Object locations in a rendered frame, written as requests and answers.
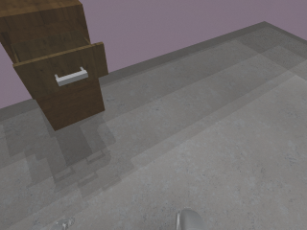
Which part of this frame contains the handle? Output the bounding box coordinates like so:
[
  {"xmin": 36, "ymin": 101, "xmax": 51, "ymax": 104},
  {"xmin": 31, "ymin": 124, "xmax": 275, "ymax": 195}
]
[{"xmin": 55, "ymin": 67, "xmax": 88, "ymax": 86}]

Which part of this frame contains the cabinet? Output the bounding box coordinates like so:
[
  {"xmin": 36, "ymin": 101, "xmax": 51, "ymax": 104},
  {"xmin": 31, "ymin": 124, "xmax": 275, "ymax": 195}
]
[{"xmin": 0, "ymin": 0, "xmax": 105, "ymax": 131}]

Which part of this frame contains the robot right thigh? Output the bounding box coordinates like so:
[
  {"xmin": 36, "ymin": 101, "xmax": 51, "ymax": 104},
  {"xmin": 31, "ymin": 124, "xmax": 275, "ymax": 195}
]
[{"xmin": 175, "ymin": 209, "xmax": 209, "ymax": 230}]

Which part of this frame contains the left robot hand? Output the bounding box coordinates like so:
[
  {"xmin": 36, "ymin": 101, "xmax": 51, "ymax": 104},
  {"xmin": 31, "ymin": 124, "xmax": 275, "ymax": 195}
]
[{"xmin": 49, "ymin": 218, "xmax": 75, "ymax": 230}]

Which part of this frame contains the drawer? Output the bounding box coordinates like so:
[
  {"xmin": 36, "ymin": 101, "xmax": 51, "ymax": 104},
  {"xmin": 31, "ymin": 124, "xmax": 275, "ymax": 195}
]
[{"xmin": 11, "ymin": 30, "xmax": 108, "ymax": 100}]

